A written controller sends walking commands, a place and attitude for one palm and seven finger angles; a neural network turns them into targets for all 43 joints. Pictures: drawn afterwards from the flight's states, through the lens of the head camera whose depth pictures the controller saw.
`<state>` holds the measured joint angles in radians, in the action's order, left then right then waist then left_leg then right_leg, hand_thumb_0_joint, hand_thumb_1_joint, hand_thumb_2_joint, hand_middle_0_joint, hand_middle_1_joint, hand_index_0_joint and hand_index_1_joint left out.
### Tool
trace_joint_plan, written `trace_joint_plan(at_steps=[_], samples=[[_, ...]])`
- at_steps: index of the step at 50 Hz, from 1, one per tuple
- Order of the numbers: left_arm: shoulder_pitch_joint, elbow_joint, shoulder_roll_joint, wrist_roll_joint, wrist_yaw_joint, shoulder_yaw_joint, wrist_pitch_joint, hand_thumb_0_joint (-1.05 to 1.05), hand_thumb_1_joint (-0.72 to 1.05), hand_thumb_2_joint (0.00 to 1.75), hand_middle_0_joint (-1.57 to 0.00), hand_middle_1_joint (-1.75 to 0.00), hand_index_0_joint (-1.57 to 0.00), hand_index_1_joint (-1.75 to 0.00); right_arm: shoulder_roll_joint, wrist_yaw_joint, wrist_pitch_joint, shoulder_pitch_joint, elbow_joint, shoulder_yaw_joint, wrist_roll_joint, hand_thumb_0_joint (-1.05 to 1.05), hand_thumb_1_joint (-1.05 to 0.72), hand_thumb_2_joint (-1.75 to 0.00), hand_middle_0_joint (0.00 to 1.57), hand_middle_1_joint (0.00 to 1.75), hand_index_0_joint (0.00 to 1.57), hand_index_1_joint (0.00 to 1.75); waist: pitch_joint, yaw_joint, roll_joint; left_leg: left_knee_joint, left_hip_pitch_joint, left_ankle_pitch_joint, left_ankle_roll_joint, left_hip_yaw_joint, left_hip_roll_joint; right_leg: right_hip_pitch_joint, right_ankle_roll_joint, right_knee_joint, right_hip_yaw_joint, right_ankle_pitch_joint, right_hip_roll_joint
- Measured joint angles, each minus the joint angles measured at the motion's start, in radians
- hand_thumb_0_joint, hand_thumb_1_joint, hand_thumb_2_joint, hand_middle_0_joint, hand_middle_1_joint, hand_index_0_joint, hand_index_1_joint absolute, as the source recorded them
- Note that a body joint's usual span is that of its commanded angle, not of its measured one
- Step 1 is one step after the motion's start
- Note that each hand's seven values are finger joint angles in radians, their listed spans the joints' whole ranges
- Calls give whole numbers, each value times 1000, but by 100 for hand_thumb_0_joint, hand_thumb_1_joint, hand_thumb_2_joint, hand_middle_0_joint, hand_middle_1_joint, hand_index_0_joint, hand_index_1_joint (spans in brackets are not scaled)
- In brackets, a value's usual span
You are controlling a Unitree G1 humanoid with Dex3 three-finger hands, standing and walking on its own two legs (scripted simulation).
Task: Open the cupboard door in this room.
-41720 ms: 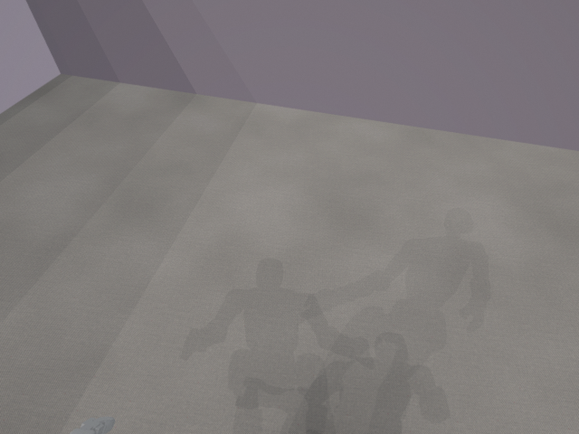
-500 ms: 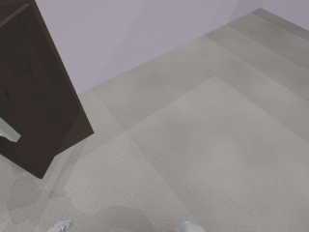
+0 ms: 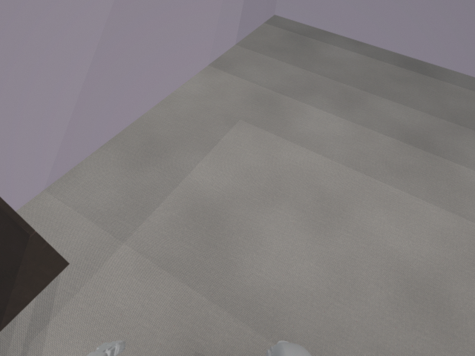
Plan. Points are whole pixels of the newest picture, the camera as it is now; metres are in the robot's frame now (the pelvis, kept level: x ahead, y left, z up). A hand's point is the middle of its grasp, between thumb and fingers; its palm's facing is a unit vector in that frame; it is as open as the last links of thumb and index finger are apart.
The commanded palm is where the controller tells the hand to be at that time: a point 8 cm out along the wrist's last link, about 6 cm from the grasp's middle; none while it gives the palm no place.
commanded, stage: walk to a spot facing it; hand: left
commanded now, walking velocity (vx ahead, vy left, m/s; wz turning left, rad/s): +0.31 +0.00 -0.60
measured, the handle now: out of the picture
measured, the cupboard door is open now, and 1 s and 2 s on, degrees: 39 39 39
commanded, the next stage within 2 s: turn to face it in 1.10 s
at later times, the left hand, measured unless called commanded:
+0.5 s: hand (183, 310) +0.23 +0.12 -0.18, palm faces -0.20 -0.97 -0.16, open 7.4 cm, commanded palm none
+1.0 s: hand (259, 196) +0.53 -0.04 -0.17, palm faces -0.41 -0.89 -0.22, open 7.4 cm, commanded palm none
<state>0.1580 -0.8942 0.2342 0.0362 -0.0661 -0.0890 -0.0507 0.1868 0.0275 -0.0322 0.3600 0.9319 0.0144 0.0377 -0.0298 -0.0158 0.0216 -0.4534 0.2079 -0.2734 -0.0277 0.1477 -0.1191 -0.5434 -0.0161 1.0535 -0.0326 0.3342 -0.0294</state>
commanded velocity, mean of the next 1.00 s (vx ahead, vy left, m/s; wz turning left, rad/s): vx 0.35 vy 0.00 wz -0.32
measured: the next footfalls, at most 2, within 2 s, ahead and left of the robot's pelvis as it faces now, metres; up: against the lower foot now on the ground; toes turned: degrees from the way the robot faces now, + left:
right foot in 0.18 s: +0.11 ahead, -0.16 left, +0.00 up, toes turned -14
left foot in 0.52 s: +0.33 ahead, +0.04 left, +0.00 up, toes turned -10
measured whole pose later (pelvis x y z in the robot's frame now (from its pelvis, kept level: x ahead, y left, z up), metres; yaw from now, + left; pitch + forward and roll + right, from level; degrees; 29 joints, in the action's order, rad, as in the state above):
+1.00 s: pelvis +0.36 -0.17 -0.01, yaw -25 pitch +0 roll +0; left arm 0.16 -0.98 0.19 0.02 -0.01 -0.06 0.06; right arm 0.20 0.00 0.00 0.36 1.11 0.05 0.02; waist -0.06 -0.03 -0.01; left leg -1.10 0.39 -0.42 -0.03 0.09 -0.13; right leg -0.29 0.05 0.57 -0.12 0.28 -0.02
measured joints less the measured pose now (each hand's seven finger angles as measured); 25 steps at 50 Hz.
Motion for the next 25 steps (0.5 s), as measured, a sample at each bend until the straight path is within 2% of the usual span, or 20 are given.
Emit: trace_joint_plan(at_steps=[3, 6, 8, 9, 11, 12, 14, 16, 19, 22, 25], samples=[[-10, 1, -4, -2, -4, 4, 7, 1, 91, 90, -20, -30, -20, -30, -2, -4, -6, 29, 18, 5, 1, 0, -90, -90, 20, 30, 20, 29, -6, -7, -11, 41, -50, -3, -17, 47, -23, 22, 0, -145, -30, -15, -29], [-29, -5, -5, -2, -5, 9, 11, 1, 91, 90, -20, -30, -19, -30, 3, -11, -6, 51, 30, 13, 3, 0, -90, -90, 20, 30, 20, 30, -18, -27, -22, 24, -83, -42, -44, 94, -49, 72, 12, -302, -60, 0, -33], [-41, -4, -5, -2, -7, 13, 24, 1, 91, 90, -20, -30, -19, -30, 11, -14, -1, 72, 37, 17, 0, 0, -90, -90, 20, 30, 20, 30, -26, -37, -34, -46, -86, -97, -65, 113, -77, 136, 32, -414, -84, -11, -18], [-44, 2, 1, -1, -7, 16, 40, 1, 91, 90, -20, -30, -19, -30, 11, -18, 3, 85, 41, 17, -7, 0, -90, -90, 20, 30, 20, 30, -25, -37, -26, -136, -57, -133, -59, 116, -88, 167, 57, -465, -79, -26, -17], [-54, 1, -10, -11, 12, 16, 70, 1, 91, 90, -20, -30, -20, -30, 23, -24, 32, 57, 67, 21, -19, 0, -90, -90, 20, 30, 20, 29, -48, -27, -36, -425, 52, -233, -40, 22, -81, 157, 62, -406, -69, -54, -2], [-50, -2, -18, -15, 21, 19, 76, 1, 91, 90, -20, -30, -20, -30, 29, -24, 43, 35, 77, 25, -21, 0, -90, -90, 20, 30, 20, 29, -57, -25, -44, -545, 111, -232, -34, -24, -66, 170, 62, -401, -67, -43, 7], [-25, -11, -32, -16, 38, 23, 79, 0, 91, 90, -20, -30, -20, -30, 36, -24, 51, -13, 81, 33, -18, 1, -91, -90, 20, 30, 20, 29, -60, -20, -48, -654, 206, -185, -32, -68, -44, 212, 60, -442, -54, -37, 24], [8, -30, -41, -10, 47, 24, 79, 0, 91, 90, -20, -30, -20, -30, 34, -25, 45, -58, 63, 39, -14, 1, -91, -90, 20, 30, 20, 29, -52, -16, -38, -626, 267, -139, -34, -78, -30, 255, 58, -501, -34, -52, 35], [55, -65, -48, -6, 45, 25, 78, 0, 91, 90, -20, -30, -20, -30, 23, -31, 27, -114, 23, 42, -13, 1, -91, -90, 20, 30, 20, 29, -34, -8, -20, -486, 307, -68, -36, -79, -12, 312, 59, -570, -4, -58, 44], [95, -94, -48, -6, 40, 22, 79, 1, 91, 90, -21, -30, -20, -30, 9, -38, 9, -160, -8, 40, -14, 0, -91, -90, 20, 30, 20, 29, -25, 11, -5, -325, 293, -20, -30, -79, 11, 363, 52, -598, 24, -38, 50], [133, -113, -47, -10, 38, 17, 75, 1, 91, 90, -21, -30, -20, -30, 3, -38, -16, -185, -27, 32, -14, 0, -91, -90, 20, 30, 20, 29, -17, 28, 2, -154, 221, 30, -23, -66, 38, 403, 37, -573, 46, 18, 54]])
